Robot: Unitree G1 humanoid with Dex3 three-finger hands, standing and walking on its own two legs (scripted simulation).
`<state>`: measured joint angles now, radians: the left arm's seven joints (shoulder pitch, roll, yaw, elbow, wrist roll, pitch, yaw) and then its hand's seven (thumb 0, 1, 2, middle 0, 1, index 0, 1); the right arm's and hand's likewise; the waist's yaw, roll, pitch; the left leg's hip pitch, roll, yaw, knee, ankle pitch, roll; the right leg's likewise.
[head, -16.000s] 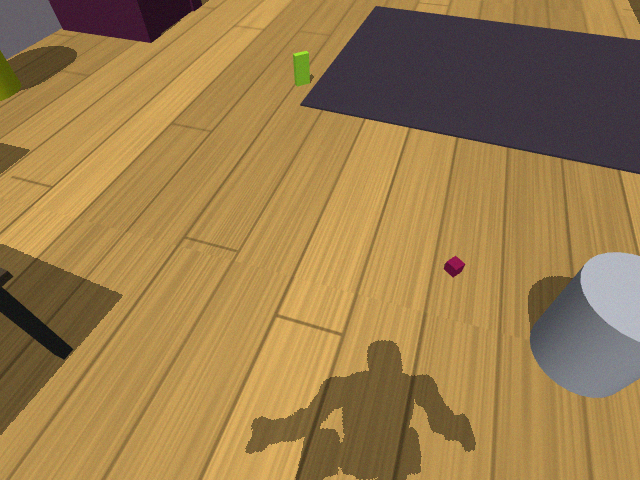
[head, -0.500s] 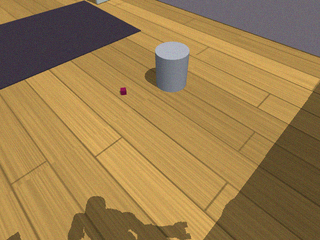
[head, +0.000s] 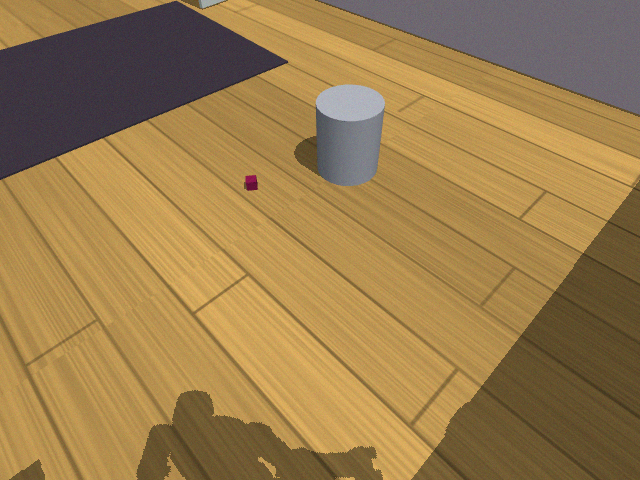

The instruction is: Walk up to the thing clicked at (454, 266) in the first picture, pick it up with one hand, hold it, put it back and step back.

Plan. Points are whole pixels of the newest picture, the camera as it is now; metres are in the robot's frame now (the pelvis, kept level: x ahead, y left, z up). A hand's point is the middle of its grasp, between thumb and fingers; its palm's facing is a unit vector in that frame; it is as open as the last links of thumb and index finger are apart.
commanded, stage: stand
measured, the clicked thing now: (251, 182) +1.50 +0.31 -0.76
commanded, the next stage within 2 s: walk up in 1.66 s
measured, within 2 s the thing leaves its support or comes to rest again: neither
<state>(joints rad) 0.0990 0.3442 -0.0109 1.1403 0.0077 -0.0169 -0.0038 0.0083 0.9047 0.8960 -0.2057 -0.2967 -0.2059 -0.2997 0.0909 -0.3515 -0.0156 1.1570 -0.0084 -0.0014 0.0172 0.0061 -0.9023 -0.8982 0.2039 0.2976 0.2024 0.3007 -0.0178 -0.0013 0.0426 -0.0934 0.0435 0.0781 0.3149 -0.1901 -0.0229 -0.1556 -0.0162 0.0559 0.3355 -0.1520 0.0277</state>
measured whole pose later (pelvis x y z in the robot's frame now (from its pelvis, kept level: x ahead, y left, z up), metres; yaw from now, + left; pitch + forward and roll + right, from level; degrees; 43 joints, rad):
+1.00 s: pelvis +0.02 +0.01 +0.00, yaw +1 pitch -1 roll +0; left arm 0.10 0.35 -0.01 1.13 0.01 -0.01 0.00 0.01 0.90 0.90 -0.21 -0.30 -0.21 -0.30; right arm 0.10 -0.35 -0.01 1.14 -0.01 0.00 0.01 0.01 -0.90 -0.90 0.20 0.30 0.20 0.30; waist -0.01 0.00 0.05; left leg -0.07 0.03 0.07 0.31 -0.21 -0.02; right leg -0.13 -0.03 0.05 0.33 -0.17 0.04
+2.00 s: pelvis +0.09 -0.04 -0.02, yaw +0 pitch -3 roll +0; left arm 0.24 0.42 0.09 1.00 0.04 -0.07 -0.06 0.01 0.91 0.90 -0.21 -0.30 -0.21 -0.30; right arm 0.28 -0.45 -0.10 1.05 -0.03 0.02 0.06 0.01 -0.90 -0.90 0.20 0.30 0.20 0.30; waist 0.01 0.07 0.03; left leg -0.23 0.02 -0.05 0.95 -0.50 0.04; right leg -0.24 -0.02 -0.07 0.58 -0.29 -0.01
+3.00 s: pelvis +0.57 -0.01 -0.01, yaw +2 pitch -3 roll +1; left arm 0.26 0.36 0.04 0.85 -0.01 -0.10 -0.05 0.01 0.90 0.90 -0.21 -0.30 -0.21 -0.30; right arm 0.30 -0.42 -0.04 0.87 0.01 -0.04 0.04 0.01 -0.90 -0.90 0.20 0.30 0.20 0.30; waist 0.02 0.05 0.09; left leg -0.38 0.00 -0.02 1.14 -0.43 0.04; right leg -0.26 -0.05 -0.05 0.54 -0.23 -0.01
